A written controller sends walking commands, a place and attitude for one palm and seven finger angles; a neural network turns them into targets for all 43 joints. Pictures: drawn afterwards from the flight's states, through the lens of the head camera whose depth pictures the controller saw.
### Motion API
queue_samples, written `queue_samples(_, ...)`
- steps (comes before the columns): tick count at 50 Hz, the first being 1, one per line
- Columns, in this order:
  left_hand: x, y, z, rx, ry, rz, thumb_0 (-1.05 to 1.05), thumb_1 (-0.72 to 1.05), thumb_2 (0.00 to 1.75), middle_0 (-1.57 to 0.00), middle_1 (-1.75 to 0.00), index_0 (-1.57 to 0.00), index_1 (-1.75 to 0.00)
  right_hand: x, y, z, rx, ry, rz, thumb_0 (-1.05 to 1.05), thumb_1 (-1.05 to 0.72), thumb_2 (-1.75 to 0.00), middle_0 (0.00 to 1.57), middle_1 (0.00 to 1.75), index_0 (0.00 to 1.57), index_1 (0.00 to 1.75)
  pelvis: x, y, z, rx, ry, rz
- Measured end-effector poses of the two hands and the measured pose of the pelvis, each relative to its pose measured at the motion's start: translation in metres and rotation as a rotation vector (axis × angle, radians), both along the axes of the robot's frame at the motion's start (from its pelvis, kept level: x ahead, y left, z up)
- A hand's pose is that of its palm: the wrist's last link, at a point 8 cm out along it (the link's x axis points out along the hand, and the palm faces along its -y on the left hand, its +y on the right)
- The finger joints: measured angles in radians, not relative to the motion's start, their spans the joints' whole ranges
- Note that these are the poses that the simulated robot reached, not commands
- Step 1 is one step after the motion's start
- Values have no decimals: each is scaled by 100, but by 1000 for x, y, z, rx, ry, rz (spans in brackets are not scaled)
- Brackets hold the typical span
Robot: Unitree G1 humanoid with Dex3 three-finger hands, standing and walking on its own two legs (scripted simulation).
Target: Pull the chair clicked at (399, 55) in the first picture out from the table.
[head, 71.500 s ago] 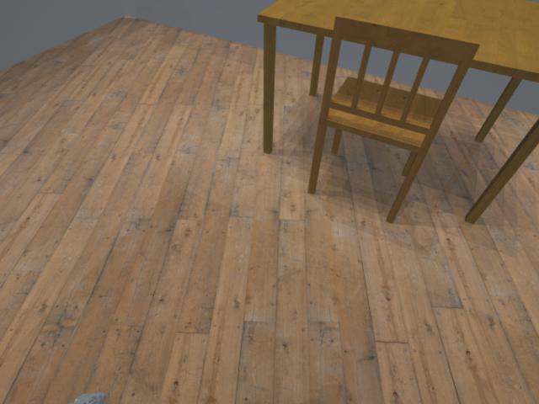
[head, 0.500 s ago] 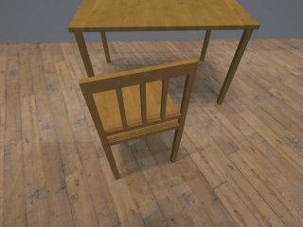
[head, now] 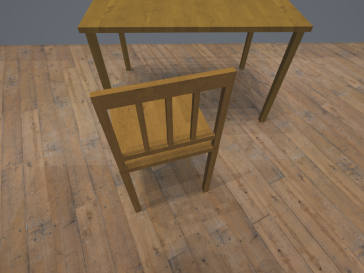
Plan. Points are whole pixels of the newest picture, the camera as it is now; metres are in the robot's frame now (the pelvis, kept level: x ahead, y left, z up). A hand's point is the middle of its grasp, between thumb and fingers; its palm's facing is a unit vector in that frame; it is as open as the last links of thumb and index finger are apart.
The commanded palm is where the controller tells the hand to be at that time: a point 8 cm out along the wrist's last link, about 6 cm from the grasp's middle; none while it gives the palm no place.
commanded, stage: look to check the result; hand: left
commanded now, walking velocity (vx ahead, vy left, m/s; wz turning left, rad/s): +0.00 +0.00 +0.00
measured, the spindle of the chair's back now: (169, 122) +0.61 +0.08 -0.10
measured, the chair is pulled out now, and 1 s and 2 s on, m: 0.44 0.44 0.44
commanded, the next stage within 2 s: stand and wait in 0.46 s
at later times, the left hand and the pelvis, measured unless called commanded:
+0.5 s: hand out of the picture +0.00 +0.17 -0.18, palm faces +0.01 -0.98 -0.17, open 7.3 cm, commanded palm none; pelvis +0.00 +0.00 +0.00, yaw +0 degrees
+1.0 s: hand out of the picture +0.00 +0.17 -0.18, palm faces +0.02 -0.98 -0.18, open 7.3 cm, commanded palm none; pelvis +0.00 +0.00 +0.00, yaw +0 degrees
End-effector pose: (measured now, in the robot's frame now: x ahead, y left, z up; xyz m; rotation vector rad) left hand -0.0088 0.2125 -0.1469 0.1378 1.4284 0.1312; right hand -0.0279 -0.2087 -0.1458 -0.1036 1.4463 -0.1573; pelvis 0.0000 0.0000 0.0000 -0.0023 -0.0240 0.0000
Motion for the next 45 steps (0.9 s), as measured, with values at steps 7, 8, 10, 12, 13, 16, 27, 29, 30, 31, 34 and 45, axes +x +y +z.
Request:
queue_samples(7,-1,-1,-1,-5,3,1,1,92,90,-20,-30,-20,-30,0,4,0,4,-3,-4,1,-91,-90,20,30,20,30,0,0,0,-1,-1,-1)
queue_samples(8,-1,-1,-1,-5,3,2,1,92,90,-20,-30,-20,-30,0,4,0,5,-3,-4,1,-91,-90,20,30,20,30,0,0,0,-1,-1,-1)
queue_samples(10,-1,0,-1,-4,0,3,1,92,90,-20,-30,-20,-30,0,5,0,7,-3,-4,1,-91,-90,20,30,20,30,0,1,0,-1,-1,-1)
queue_samples(12,-1,0,-1,-3,-1,3,1,92,90,-20,-30,-20,-30,0,6,0,8,-3,-5,1,-91,-90,20,30,20,30,0,1,0,-1,-1,-1)
queue_samples(13,-1,1,-1,-2,-1,3,1,92,90,-20,-30,-20,-30,0,7,0,8,-3,-5,1,-91,-90,20,30,20,30,0,1,0,-1,-1,-1)
queue_samples(16,0,2,-1,0,-4,4,1,92,90,-20,-30,-20,-30,-1,8,-1,10,-3,-5,1,-91,-90,20,30,20,30,-1,2,0,0,0,0)
queue_samples(27,1,5,-1,1,-6,6,1,92,90,-20,-30,-20,-30,-1,9,0,6,-1,-5,1,-91,-90,20,30,20,30,0,4,0,0,1,1)
queue_samples(29,1,5,-1,1,-5,6,1,92,90,-20,-30,-20,-30,-1,9,0,5,-1,-4,1,-91,-90,20,30,20,30,0,4,0,1,2,1)
queue_samples(30,1,5,-1,0,-5,7,1,92,90,-20,-30,-20,-30,-1,9,0,5,-1,-3,1,-91,-90,20,30,20,30,0,4,0,1,2,1)
queue_samples(31,0,5,-1,0,-4,7,1,92,90,-20,-30,-20,-30,-1,9,0,4,-1,-4,1,-91,-90,20,30,20,30,0,4,0,1,3,1)
queue_samples(34,0,5,-1,0,-1,7,1,92,90,-20,-30,-20,-30,0,9,0,4,-1,-3,1,-91,-90,20,30,20,30,0,4,0,1,4,0)
queue_samples(45,1,3,0,1,1,10,1,92,90,-20,-30,-20,-30,5,8,-1,6,-9,0,1,-91,-90,20,30,20,30,2,4,0,3,5,-1)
